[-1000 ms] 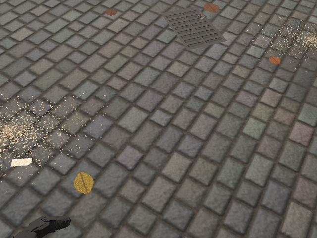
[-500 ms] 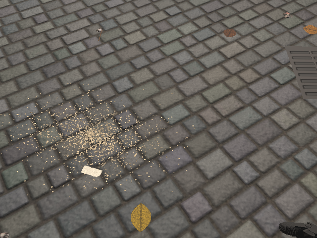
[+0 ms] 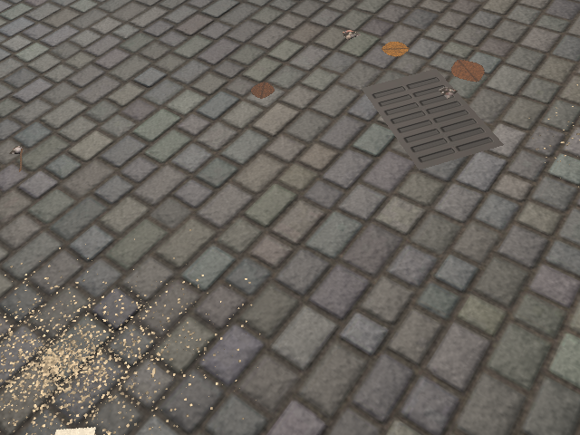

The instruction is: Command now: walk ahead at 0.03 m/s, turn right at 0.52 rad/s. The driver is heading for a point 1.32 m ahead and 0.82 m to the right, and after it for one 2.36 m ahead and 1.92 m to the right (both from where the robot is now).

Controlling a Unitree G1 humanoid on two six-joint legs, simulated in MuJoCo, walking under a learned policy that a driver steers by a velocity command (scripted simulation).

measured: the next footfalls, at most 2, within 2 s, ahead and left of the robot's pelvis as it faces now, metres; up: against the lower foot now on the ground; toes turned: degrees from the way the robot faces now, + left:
left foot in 0.46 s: +0.10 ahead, +0.13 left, +0.00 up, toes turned -21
right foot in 0.88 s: -0.01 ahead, -0.13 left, +0.00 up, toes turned -33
